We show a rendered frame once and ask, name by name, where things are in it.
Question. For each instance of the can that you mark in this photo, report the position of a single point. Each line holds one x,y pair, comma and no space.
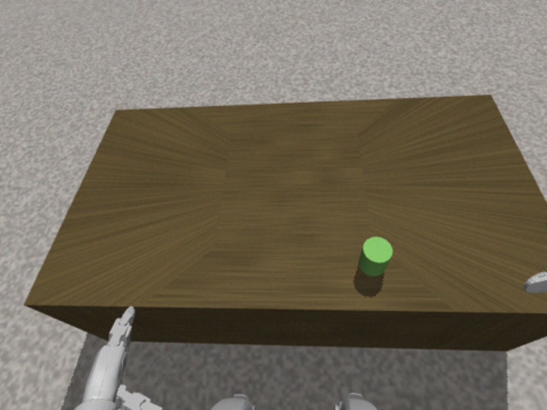
375,256

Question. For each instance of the right robot hand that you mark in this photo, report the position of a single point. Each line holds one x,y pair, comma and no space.
537,283

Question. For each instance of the left robot hand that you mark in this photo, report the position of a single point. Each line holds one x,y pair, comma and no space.
105,378

